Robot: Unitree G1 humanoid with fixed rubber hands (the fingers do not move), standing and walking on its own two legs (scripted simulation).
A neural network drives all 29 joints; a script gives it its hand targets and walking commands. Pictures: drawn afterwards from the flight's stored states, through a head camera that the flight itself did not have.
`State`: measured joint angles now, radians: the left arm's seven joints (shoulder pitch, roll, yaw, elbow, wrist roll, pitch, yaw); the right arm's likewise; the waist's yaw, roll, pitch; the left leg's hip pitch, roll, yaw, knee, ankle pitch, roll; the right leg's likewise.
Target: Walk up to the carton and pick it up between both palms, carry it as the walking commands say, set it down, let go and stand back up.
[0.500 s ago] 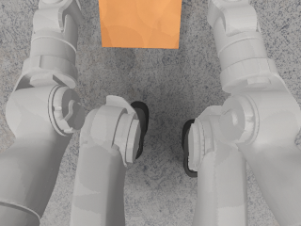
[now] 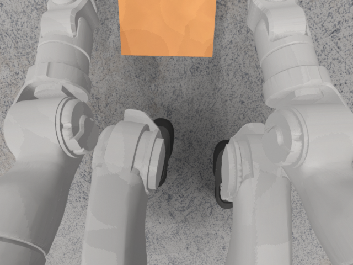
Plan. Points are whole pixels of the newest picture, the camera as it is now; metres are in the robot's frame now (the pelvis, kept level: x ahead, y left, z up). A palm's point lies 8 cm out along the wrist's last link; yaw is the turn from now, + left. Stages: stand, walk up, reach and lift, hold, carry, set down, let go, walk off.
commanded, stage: set down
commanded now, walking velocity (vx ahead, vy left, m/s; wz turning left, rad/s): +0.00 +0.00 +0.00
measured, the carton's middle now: out of the picture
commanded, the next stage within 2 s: none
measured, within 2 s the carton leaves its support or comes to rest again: neither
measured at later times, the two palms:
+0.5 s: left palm (86, 1) +0.49 +0.23 -0.19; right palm out of the picture +0.54 -0.09 -0.19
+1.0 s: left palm out of the picture +0.51 +0.25 -0.09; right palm out of the picture +0.56 -0.08 -0.10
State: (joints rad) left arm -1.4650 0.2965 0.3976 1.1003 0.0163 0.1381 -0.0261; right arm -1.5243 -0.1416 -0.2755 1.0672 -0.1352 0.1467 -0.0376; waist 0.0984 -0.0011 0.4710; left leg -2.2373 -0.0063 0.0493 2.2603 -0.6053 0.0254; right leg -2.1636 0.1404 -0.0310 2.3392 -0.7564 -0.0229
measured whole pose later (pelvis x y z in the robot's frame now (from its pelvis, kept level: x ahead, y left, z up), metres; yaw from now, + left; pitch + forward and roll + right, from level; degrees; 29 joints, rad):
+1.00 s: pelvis -0.02 +0.01 +0.05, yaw +0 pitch +39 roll +0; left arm -1.42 0.31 0.25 1.04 -0.16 0.11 0.11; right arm -1.50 -0.31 -0.08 1.05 0.12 0.16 -0.14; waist 0.11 -0.02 0.29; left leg -2.24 -0.04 0.03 2.04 -0.48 0.03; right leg -2.17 0.10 -0.02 2.12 -0.64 -0.01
